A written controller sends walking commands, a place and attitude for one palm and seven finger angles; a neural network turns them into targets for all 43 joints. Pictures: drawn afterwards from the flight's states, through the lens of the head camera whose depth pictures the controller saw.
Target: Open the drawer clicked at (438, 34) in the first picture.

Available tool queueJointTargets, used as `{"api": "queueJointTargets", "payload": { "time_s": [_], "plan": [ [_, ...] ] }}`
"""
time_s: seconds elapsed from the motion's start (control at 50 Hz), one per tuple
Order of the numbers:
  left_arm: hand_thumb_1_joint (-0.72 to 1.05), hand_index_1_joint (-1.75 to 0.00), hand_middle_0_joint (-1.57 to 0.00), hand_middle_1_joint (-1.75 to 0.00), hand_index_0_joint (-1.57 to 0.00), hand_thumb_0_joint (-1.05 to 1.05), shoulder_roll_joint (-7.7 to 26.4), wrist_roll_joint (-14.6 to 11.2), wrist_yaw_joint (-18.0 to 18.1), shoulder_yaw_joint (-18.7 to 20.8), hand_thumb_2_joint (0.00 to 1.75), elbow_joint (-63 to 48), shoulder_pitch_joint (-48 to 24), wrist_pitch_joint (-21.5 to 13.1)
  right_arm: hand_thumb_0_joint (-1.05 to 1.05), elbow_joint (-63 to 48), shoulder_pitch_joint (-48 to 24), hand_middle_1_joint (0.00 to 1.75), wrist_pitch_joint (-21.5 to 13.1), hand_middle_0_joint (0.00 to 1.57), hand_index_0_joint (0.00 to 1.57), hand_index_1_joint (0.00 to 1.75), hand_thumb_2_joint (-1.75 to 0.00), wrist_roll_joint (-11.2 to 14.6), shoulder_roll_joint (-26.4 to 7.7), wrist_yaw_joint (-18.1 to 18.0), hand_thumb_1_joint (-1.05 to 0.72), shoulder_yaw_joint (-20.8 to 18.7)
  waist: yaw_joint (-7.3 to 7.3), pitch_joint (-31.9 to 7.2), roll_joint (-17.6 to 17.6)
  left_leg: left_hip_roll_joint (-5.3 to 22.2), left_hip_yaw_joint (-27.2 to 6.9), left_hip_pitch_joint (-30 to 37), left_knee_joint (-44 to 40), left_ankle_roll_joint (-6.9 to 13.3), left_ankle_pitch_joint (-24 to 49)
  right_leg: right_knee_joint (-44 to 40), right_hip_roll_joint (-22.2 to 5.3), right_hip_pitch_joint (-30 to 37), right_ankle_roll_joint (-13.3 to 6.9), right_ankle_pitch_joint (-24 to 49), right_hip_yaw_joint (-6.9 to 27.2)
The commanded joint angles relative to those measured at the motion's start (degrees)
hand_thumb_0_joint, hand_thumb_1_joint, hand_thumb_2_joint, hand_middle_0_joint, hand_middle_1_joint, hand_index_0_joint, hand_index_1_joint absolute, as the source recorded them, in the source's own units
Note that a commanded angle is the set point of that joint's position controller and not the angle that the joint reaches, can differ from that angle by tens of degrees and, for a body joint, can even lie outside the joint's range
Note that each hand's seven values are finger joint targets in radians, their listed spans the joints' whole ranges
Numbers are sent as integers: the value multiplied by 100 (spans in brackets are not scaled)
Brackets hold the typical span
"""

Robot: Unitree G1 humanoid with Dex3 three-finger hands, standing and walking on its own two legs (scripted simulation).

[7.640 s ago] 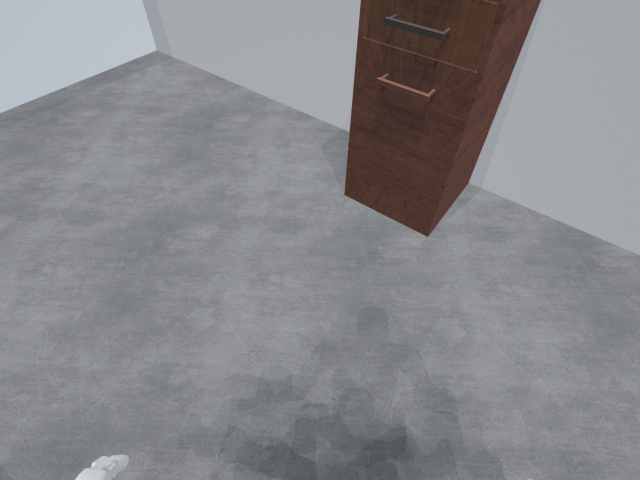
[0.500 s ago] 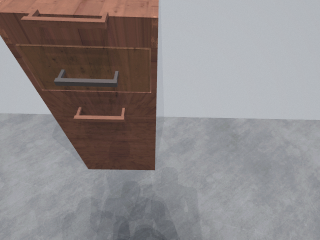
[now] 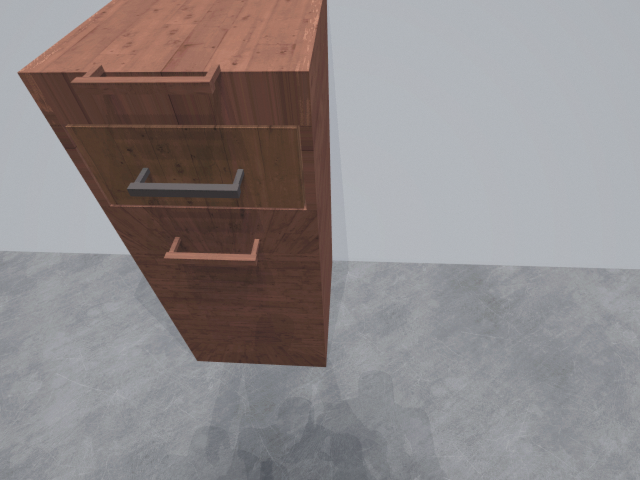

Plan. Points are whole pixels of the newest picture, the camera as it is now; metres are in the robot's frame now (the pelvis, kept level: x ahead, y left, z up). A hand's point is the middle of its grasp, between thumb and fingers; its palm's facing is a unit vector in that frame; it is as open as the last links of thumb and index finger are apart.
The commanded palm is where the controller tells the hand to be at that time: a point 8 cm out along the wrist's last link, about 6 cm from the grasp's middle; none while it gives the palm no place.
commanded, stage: shuffle to correct the standing spot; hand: left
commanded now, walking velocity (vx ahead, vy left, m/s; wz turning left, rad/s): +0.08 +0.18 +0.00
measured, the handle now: (188, 182) +0.57 +0.27 +0.05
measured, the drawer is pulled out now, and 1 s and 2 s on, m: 0.00 0.00 0.00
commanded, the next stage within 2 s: come to a stop and stand still in 0.54 s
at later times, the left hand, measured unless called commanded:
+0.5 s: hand out of the picture -0.02 +0.23 -0.17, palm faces +0.12 -0.97 -0.22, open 7.4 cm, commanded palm none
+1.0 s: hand out of the picture +0.14 +0.23 -0.15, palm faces +0.04 -0.97 -0.24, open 7.3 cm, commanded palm none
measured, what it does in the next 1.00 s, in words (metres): steps on the spot: left foot, then right foot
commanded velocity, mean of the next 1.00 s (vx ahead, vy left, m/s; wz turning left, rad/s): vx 0.03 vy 0.08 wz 0.00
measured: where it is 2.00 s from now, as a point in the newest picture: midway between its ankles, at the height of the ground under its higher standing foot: outside the picture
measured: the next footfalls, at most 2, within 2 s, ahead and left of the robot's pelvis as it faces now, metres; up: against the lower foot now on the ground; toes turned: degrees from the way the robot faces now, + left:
left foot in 0.54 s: +0.03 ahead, +0.18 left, +0.00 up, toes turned +5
right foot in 0.84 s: +0.14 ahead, -0.01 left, +0.00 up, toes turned -3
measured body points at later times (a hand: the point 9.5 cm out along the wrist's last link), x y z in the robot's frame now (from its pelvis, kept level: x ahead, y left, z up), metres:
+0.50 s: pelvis +0.00 +0.05 +0.00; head +0.02 +0.04 +0.45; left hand -0.02 +0.28 -0.15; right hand -0.05 -0.17 -0.16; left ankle -0.05 +0.16 -0.71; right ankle -0.02 -0.09 -0.73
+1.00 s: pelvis +0.05 +0.06 +0.00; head +0.08 +0.03 +0.45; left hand +0.13 +0.28 -0.13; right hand +0.05 -0.14 -0.17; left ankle -0.01 +0.19 -0.71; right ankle +0.10 -0.01 -0.73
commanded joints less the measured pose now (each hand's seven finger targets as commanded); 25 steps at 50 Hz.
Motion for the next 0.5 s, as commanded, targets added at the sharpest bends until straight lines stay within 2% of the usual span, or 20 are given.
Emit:
{"api": "queueJointTargets", "payload": {
  "time_s": [0.0,0.06,0.1,0.12,0.16,0.2,0.22,0.24,0.26,0.28,0.3,0.32,0.34,0.36,0.38,0.4,0.42,0.44,0.46,0.48],
  "plan": [
    [90,-30,-20,-30,-20,0,782,-9,-13,144,90,-206,321,-36,0,8,643,30,-6,20,20,30,-90,-36,-278,10,-90,4,-27,140,-180,30,66,-403,-313,417,1515,-860,-574,213,-148,2281,687],
    [90,-30,-20,-30,-20,0,927,12,-26,189,90,-219,397,-27,0,-8,686,30,43,20,20,30,-90,-34,-215,52,-90,25,26,440,-602,-194,215,-781,-54,416,368,-1460,-883,58,-329,937,1170],
    [90,-30,-20,-30,-20,0,1029,24,-25,255,90,-255,462,-21,0,-39,740,30,41,20,20,30,-90,-46,-169,79,-90,28,63,458,-882,-260,265,-956,159,436,100,-1731,-1169,52,-510,501,1537],
    [90,-30,-20,-30,-20,0,1035,32,-21,291,90,-297,476,-16,0,-59,787,30,30,20,20,30,-90,-51,-150,86,-90,28,71,452,-883,-262,252,-1001,167,447,71,-1755,-1268,44,-575,411,1596],
    [90,-30,-20,-30,-20,0,1037,34,-20,331,90,-380,419,33,0,-19,961,30,26,20,20,30,-90,-63,-138,105,-90,26,22,518,-685,-273,273,-802,-93,482,128,-1647,-1219,-283,-548,-149,1438],
    [90,-30,-20,-30,-20,0,954,28,-43,341,90,-448,357,52,0,30,1200,30,-8,20,20,30,-90,-73,-153,124,-90,23,-31,479,-334,-245,166,-629,-488,535,309,-1224,-918,-401,-421,-314,1087],
    [90,-30,-20,-30,-20,0,851,29,-58,333,90,-488,338,64,0,43,1278,30,-22,20,20,30,-90,-82,-219,127,-90,10,-37,499,-48,-90,-29,-626,-649,605,470,-874,-681,-467,-316,-358,779],
    [90,-30,-20,-30,-20,0,688,45,-75,303,90,-529,294,85,0,44,1389,30,-30,20,20,30,-90,-97,-362,121,-90,-24,-69,482,587,230,-404,-585,-879,757,587,-340,-340,-605,-185,-392,321],
    [90,-30,-20,-30,-20,0,501,55,-90,262,90,-587,251,74,0,48,1445,30,-35,20,20,30,-90,-99,-506,109,-90,-48,-64,538,955,560,-784,-676,-1155,967,579,204,-97,-729,-89,-357,-113],
    [90,-30,-20,-30,-20,0,355,66,-99,215,90,-631,205,46,0,2,1389,30,-35,20,20,30,-90,-92,-553,91,-90,-55,-23,691,910,723,-973,-806,-1258,1140,693,445,6,-847,-69,-458,-236],
    [90,-30,-20,-30,-20,0,278,62,-113,191,90,-606,291,14,0,-62,1224,30,-44,20,20,30,-90,-82,-499,84,-90,-37,95,716,765,681,-923,-1004,-1156,1198,813,343,-35,-659,-97,-424,-159],
    [90,-30,-20,-30,-20,0,286,55,-128,195,90,-527,536,-22,0,-124,1060,30,-58,20,20,30,-90,-75,-462,90,-90,-10,246,681,393,485,-685,-1323,-805,1116,960,5,-124,-170,-151,-70,22],
    [90,-30,-20,-30,-20,0,427,59,-125,243,90,-393,891,-50,0,-190,923,30,-72,20,20,30,-90,-65,-350,97,-90,0,407,499,-227,149,-360,-1760,-238,958,815,-367,-386,461,-291,134,581],
    [90,-30,-20,-30,-20,0,734,51,-94,312,90,-226,1320,-86,0,-300,806,30,-91,20,20,30,-90,-48,-243,116,-90,6,529,449,-1048,-374,149,-2388,686,675,175,-1015,-1168,990,-581,274,1671],
    [90,-30,-20,-30,-20,0,1091,33,-53,426,90,-85,1656,-117,0,-412,644,30,-85,20,20,30,-90,-47,-106,133,-90,7,586,382,-2000,-516,420,-2894,1674,513,-777,-1672,-2077,1302,-949,923,2691],
    [90,-30,-20,-30,-20,0,1097,55,-7,452,90,-71,1763,-132,0,-560,289,30,-95,20,20,30,-90,-74,-181,140,-90,-15,693,483,-1866,-301,20,-3150,2369,504,-1137,-1802,-2380,1184,-1223,1519,3012],
    [90,-30,-20,-30,-20,0,1044,92,32,455,90,-123,1535,-131,0,-618,232,30,-138,20,20,30,-90,-62,-160,172,-90,-39,544,436,-1459,-83,-368,-3029,2427,549,-1220,-1613,-2442,910,-1251,1733,2820],
    [90,-30,-20,-30,-20,0,1025,115,39,442,90,-247,1091,-113,0,-552,479,30,-153,20,20,30,-90,-24,-70,207,-90,-57,252,371,-1221,18,-431,-2482,1838,580,-1172,-1332,-2354,456,-1086,1599,2314],
    [90,-30,-20,-30,-20,0,1012,121,13,414,90,-385,632,-106,0,-385,881,30,-159,20,20,30,-90,-19,41,241,-90,-40,-38,210,-1160,-88,-210,-1376,907,580,-626,-1129,-2004,-358,-799,1228,1662],
    [90,-30,-20,-30,-20,0,967,101,-18,408,90,-483,297,-73,0,-144,1495,30,-162,20,20,30,-90,-38,135,242,-90,-26,-317,84,-1023,-399,216,-230,36,541,319,-769,-1472,-1090,-501,421,1001]
  ]
}}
